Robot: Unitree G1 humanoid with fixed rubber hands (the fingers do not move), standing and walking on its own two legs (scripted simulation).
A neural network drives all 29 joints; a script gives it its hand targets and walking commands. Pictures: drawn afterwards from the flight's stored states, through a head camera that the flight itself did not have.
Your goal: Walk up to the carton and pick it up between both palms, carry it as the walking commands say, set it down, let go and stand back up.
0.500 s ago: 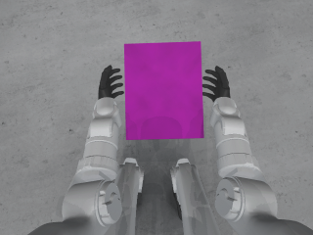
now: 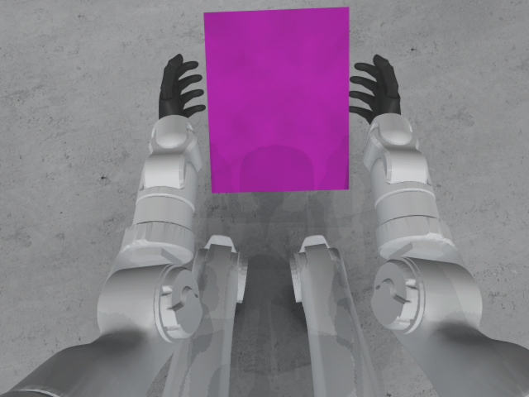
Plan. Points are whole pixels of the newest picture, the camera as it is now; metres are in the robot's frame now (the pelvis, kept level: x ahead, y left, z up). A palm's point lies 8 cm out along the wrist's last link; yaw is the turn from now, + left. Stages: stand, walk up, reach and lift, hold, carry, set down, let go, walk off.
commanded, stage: set down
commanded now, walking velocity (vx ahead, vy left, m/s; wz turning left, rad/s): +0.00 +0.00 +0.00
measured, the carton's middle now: (277, 110) +0.52 -0.02 -0.18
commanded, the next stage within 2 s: none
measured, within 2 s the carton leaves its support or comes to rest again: neither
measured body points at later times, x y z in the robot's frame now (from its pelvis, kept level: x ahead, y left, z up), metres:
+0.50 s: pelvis -0.01 +0.00 -0.06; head +0.31 -0.01 +0.26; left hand +0.51 +0.14 -0.19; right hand +0.51 -0.16 -0.19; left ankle +0.10 +0.12 -0.46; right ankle +0.09 -0.13 -0.46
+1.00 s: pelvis +0.00 +0.00 -0.10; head +0.35 -0.01 +0.17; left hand +0.52 +0.14 -0.28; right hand +0.53 -0.16 -0.28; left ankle +0.10 +0.12 -0.46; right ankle +0.09 -0.13 -0.46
